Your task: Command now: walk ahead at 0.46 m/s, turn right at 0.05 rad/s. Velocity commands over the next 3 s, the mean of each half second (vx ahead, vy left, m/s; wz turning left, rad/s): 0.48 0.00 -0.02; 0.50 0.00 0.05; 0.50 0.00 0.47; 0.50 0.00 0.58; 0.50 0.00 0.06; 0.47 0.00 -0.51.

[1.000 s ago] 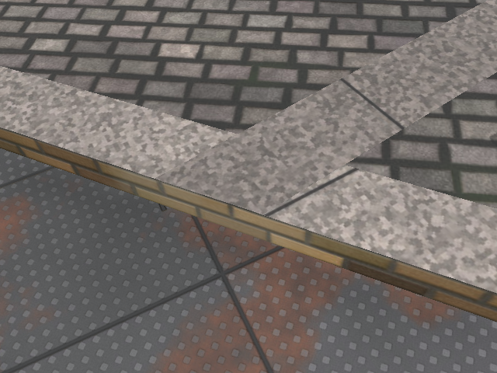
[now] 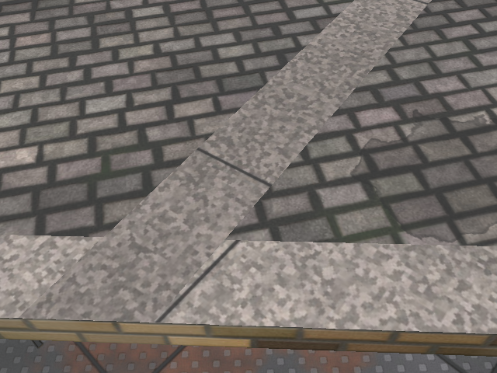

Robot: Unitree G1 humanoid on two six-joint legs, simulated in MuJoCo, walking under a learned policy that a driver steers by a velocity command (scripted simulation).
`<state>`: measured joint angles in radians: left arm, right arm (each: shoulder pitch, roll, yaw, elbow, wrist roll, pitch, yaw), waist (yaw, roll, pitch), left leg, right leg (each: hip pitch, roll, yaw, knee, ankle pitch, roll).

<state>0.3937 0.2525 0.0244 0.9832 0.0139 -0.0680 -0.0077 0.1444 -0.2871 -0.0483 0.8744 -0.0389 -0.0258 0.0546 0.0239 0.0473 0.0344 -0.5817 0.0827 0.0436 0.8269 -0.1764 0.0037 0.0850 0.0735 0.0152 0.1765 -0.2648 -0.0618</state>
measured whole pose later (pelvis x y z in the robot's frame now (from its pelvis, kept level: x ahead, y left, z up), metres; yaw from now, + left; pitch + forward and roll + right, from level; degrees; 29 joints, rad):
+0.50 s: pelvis +0.26 +0.05 +0.00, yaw +0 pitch +0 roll +1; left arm 0.14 0.25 0.01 0.95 0.04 -0.03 -0.03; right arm 0.38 -0.22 -0.02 1.00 -0.01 -0.08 0.01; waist -0.02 -0.04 0.04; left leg -0.03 -0.10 0.09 0.22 -0.20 0.10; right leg -0.59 -0.10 -0.02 0.89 -0.15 0.00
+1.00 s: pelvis +0.60 -0.06 +0.07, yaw +3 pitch +2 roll -2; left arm 0.19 0.19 0.01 0.91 0.03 -0.08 -0.05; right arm 0.24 -0.26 -0.05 0.88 0.03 -0.08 0.02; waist -0.02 0.04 0.04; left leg -0.53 -0.01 -0.13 1.65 -0.19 0.10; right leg -0.61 0.02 -0.19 0.98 -0.39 -0.12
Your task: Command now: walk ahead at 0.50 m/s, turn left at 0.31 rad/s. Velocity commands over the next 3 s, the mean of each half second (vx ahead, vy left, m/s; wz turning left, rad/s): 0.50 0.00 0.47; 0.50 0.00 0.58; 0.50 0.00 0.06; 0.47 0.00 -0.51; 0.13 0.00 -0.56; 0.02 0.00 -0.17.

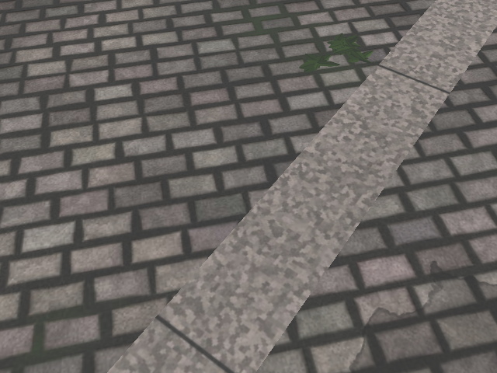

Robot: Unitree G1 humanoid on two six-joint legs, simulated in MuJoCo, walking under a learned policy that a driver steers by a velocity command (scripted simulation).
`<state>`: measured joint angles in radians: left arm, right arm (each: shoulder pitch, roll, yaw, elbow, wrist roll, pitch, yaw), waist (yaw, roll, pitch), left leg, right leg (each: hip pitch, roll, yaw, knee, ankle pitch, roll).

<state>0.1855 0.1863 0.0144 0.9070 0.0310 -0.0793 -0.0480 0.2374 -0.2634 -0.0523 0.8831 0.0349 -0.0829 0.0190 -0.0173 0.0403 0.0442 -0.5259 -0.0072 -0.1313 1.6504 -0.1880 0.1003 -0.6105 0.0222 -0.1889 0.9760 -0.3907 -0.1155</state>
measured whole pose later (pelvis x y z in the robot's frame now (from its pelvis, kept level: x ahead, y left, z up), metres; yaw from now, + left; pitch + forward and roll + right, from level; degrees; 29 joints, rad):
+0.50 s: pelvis +0.28 +0.01 +0.05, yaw +13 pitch +2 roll +1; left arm 0.31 0.29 0.07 0.89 -0.01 -0.06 0.05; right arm 0.09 -0.25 -0.08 0.71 0.03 -0.04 0.05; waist 0.00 0.01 0.01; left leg -0.43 -0.09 0.11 0.59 -0.20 0.15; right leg -0.14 -0.01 -0.17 1.02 -0.42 0.00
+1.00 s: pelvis +0.57 +0.03 +0.06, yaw +33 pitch +2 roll -1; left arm 0.19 0.24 0.06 0.69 0.02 -0.10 0.00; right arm 0.32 -0.29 -0.08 0.66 0.02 -0.03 -0.01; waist 0.00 0.04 -0.01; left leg -0.52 0.00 -0.06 1.31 -0.39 0.01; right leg -0.38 0.00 -0.03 0.54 -0.21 0.00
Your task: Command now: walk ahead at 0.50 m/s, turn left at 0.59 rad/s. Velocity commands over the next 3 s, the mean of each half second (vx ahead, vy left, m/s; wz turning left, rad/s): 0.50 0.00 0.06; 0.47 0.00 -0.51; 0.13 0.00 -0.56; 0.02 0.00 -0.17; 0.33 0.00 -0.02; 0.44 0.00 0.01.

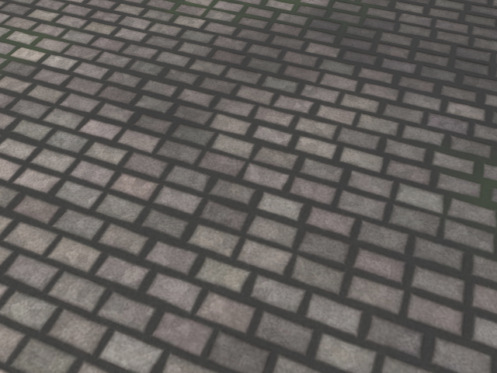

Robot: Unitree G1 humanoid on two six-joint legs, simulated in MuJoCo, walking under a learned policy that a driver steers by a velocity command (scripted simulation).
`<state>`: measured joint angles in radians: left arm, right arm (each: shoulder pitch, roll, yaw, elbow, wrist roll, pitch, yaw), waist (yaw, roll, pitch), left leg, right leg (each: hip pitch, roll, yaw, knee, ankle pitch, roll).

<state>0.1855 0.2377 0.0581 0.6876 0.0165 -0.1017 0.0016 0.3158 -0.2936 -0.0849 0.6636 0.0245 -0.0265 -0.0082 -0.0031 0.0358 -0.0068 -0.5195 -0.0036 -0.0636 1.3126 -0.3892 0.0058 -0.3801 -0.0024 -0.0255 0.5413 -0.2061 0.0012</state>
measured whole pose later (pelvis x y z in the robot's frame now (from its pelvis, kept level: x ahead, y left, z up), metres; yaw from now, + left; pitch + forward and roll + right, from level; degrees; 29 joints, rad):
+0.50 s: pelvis +0.24 +0.06 +0.01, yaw -1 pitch +2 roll +1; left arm 0.25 0.31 0.07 0.80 -0.03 -0.05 -0.01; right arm 0.29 -0.23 -0.06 0.70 -0.01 -0.08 0.01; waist -0.01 -0.05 -0.02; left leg -0.23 0.01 0.11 0.42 -0.22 0.03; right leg -0.62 -0.08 0.04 1.18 -0.28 0.01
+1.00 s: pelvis +0.49 -0.04 +0.01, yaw -19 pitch +2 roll +1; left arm 0.25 0.28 0.07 0.72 0.00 -0.04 -0.03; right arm 0.15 -0.29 -0.07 0.69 -0.01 -0.10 -0.02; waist 0.02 0.02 0.06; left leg -0.59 0.09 -0.05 1.16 -0.36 -0.03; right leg -0.33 0.10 0.03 0.46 -0.16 -0.10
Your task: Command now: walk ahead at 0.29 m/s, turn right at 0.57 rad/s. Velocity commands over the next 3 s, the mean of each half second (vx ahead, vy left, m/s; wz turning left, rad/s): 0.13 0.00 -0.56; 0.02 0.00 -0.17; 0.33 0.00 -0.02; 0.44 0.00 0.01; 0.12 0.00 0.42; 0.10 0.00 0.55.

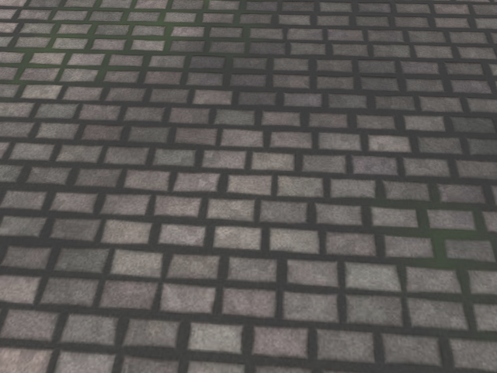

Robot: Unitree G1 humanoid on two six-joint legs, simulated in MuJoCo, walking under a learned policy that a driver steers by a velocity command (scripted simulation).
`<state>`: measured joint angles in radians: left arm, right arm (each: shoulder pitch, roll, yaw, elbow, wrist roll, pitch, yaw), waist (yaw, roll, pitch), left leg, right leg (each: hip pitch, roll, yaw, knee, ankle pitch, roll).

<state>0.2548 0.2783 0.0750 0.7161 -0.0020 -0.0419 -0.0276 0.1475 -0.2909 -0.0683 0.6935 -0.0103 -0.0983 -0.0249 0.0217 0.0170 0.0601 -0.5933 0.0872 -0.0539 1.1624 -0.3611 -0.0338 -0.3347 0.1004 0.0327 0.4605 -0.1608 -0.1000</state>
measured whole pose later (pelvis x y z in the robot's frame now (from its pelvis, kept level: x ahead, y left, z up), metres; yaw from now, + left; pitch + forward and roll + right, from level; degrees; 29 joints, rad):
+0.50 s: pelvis +0.15 +0.04 +0.00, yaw -18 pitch +2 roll +0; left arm 0.17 0.32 0.08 0.64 -0.02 0.06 0.03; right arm 0.12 -0.24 -0.05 0.68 -0.03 0.00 -0.03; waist -0.01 -0.03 0.05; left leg -0.37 0.01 0.04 0.45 -0.11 0.03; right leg -0.51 0.01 0.06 1.08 -0.47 0.08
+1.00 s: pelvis +0.15 +0.00 +0.00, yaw -21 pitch -1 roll +1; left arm 0.18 0.21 0.02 0.71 0.02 0.01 0.00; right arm 0.19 -0.25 -0.03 0.83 -0.02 0.00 -0.01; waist -0.02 -0.01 0.01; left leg -0.25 0.04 0.00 0.50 -0.23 -0.05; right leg -0.22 0.03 0.03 0.54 -0.30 -0.03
